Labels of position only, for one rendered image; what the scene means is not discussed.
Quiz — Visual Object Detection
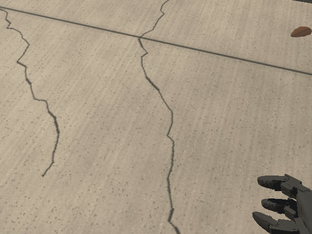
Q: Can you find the robot right hand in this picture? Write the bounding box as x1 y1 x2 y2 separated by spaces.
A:
253 174 312 234

